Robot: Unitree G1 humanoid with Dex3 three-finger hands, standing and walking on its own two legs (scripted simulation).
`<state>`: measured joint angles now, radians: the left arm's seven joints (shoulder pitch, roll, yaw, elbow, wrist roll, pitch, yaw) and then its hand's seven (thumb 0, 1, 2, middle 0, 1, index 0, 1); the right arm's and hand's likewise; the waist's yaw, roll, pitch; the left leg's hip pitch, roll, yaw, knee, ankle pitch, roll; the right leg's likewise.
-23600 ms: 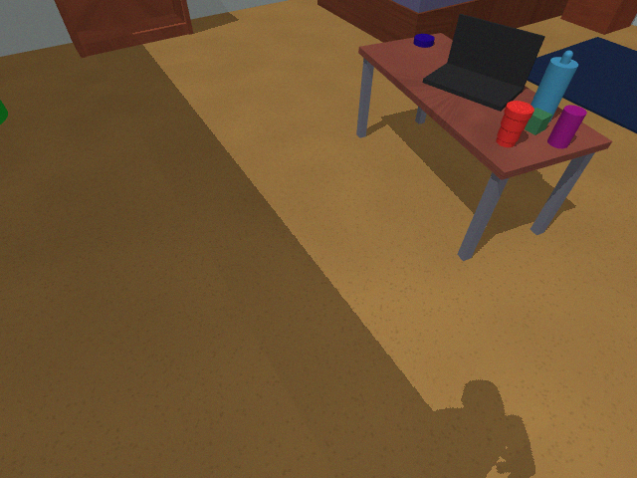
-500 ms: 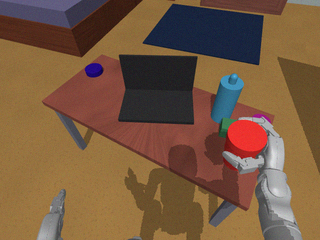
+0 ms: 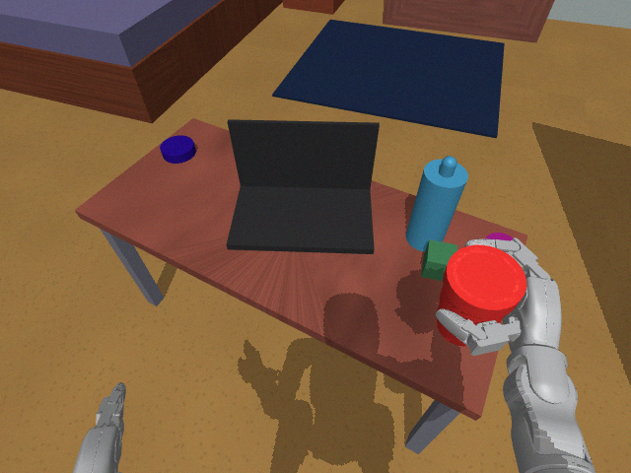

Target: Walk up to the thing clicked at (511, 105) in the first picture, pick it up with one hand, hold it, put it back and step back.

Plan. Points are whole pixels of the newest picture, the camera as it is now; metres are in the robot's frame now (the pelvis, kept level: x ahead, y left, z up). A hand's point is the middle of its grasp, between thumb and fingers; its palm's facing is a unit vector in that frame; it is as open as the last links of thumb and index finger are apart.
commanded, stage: hold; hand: right
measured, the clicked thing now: (471, 302) +0.34 -0.17 +0.04
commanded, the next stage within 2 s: none
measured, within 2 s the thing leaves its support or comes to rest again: neither
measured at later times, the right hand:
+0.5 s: hand (485, 305) +0.32 -0.17 +0.07, palm faces +0.16 +0.99 +0.00, open 10.8 cm
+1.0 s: hand (485, 310) +0.31 -0.17 +0.07, palm faces +0.17 +0.99 -0.01, open 10.8 cm
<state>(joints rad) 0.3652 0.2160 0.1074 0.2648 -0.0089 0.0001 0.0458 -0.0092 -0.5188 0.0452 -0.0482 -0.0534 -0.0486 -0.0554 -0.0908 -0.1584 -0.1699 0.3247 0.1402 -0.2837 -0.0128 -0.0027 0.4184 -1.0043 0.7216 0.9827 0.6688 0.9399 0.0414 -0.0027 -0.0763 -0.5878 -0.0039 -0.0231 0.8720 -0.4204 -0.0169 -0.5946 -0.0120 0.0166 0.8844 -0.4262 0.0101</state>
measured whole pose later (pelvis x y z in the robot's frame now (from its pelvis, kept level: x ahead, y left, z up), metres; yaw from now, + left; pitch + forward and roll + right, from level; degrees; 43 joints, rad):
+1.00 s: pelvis -0.01 +0.00 +0.01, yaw +0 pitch +6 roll +0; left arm 0.32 0.21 0.09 0.38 0.00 -0.07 0.06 -0.01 -0.52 0.05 -0.05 -0.06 -0.05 -0.06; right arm -0.05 -0.16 -0.16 0.31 0.15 -0.29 -0.01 0.00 0.42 -1.01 0.72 0.98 0.67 0.94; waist 0.04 -0.01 -0.06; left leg -0.53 0.00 -0.02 0.82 -0.39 -0.01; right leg -0.54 -0.01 0.02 0.83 -0.39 0.01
